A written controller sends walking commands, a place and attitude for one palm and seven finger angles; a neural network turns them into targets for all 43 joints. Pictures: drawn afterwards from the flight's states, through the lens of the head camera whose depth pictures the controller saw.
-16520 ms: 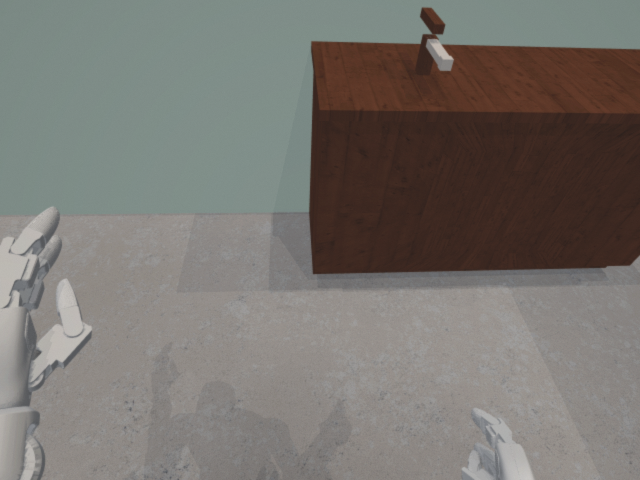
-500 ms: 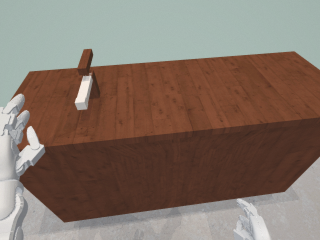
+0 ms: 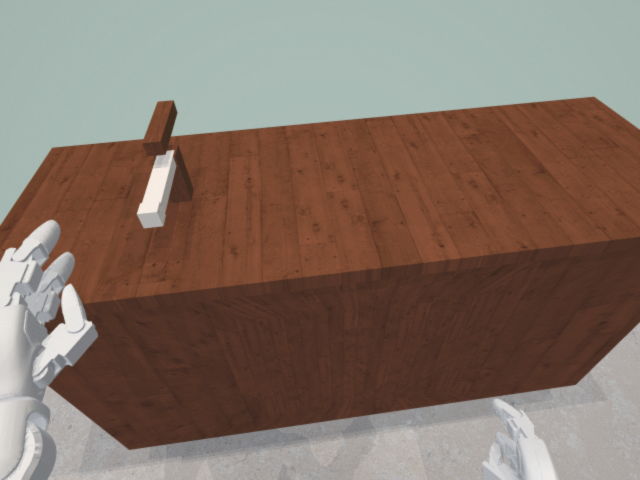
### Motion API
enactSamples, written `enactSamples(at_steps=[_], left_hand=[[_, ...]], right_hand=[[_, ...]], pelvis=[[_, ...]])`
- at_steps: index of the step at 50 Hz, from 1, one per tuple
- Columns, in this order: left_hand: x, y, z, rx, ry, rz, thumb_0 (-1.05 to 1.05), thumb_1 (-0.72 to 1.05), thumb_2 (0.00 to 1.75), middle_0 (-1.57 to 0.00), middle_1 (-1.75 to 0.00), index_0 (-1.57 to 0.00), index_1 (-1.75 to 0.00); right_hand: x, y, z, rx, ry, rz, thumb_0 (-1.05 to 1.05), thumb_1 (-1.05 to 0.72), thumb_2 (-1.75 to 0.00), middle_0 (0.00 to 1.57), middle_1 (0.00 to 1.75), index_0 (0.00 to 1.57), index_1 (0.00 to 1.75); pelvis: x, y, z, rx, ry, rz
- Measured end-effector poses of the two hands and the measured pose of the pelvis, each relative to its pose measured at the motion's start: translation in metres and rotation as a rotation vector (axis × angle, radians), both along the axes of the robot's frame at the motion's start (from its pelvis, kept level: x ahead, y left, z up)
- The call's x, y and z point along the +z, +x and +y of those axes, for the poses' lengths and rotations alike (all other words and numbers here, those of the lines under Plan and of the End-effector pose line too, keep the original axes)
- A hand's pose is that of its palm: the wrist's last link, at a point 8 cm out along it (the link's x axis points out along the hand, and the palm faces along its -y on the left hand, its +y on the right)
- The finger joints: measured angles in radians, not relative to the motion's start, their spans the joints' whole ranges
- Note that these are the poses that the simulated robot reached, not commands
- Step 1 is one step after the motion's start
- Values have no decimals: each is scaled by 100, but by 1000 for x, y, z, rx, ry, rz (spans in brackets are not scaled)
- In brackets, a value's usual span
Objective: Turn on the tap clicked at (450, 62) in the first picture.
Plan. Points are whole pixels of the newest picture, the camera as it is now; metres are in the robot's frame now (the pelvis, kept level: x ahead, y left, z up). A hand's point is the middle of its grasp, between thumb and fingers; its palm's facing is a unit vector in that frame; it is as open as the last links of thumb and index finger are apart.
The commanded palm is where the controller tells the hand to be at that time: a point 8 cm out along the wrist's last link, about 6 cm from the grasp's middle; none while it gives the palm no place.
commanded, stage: turn the palm inward beside the body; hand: left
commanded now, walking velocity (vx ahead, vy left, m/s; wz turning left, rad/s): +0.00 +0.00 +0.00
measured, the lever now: (151, 214) +0.42 +0.31 +0.11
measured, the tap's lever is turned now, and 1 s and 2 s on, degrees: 0 0 0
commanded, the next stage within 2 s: reach beside the lever's end, fingers flat in 1.18 s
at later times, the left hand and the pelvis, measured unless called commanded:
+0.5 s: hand (83, 346) +0.18 +0.25 +0.16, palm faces +0.44 -0.89 -0.14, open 7.4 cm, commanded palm +0.13 +0.29 +0.17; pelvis +0.00 +0.02 +0.00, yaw +0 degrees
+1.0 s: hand (101, 353) +0.18 +0.23 +0.16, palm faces +0.44 -0.89 -0.11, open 7.4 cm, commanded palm +0.12 +0.27 +0.17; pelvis +0.00 +0.00 +0.00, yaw +0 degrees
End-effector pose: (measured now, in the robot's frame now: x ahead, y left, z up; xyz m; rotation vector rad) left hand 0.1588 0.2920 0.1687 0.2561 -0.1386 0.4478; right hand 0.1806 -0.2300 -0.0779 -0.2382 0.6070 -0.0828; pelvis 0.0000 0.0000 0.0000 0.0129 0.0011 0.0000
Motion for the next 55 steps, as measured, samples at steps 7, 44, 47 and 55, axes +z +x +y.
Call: enactSamples(at_steps=[7,44,47,55], left_hand=[[0,-2,1,-17,-31,4,2,90,90,-20,-30,-20,-30],[-7,-23,-16,10,-163,72,2,90,90,-20,-30,-20,-30],[-6,-22,-20,10,-159,81,2,90,90,-20,-30,-20,-30],[-6,-22,-25,15,-156,83,2,90,90,-20,-30,-20,-30]], right_hand=[[5,2,26,28,36,-40,2,-91,-90,21,30,20,30],[17,13,33,63,51,-103,2,-91,-90,21,30,20,30],[16,13,31,60,57,-104,2,-91,-90,21,30,20,30],[14,13,25,56,63,-100,2,-91,-90,21,30,20,30]], pelvis=[[2,-2,9,-4,-2,-9],[4,-4,6,9,-7,-38],[4,-4,4,9,-7,-38],[3,-4,-1,9,-7,-33]])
